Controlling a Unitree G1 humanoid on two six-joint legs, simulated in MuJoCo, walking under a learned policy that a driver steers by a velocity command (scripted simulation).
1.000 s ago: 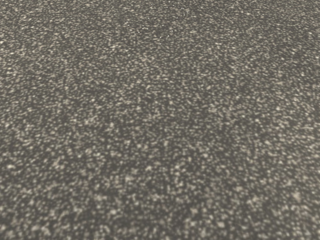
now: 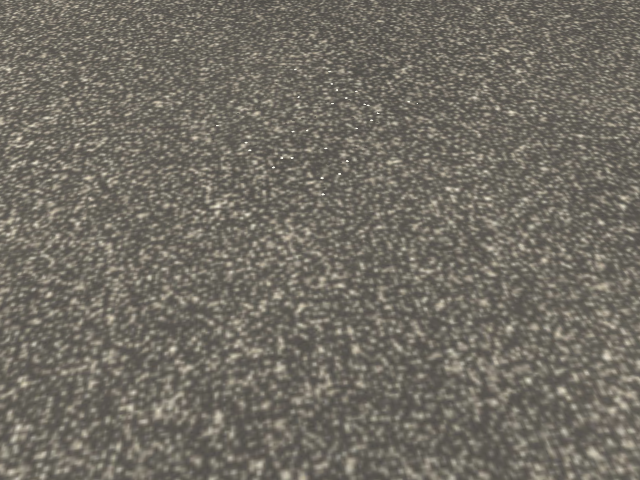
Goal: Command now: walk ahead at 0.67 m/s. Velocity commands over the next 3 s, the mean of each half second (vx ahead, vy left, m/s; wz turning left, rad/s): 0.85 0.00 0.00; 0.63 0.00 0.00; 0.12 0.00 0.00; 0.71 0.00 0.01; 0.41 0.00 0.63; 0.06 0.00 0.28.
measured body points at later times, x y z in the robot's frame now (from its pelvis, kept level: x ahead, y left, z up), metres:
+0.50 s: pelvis +0.21 -0.11 +0.00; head +0.22 -0.14 +0.45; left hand +0.11 +0.12 -0.13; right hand +0.41 -0.32 -0.11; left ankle +0.33 +0.08 -0.64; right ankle +0.12 -0.19 -0.74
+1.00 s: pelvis +0.55 -0.08 -0.01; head +0.59 -0.08 +0.44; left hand +0.67 +0.19 -0.13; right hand +0.62 -0.34 -0.14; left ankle +0.62 +0.00 -0.74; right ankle +0.57 -0.24 -0.67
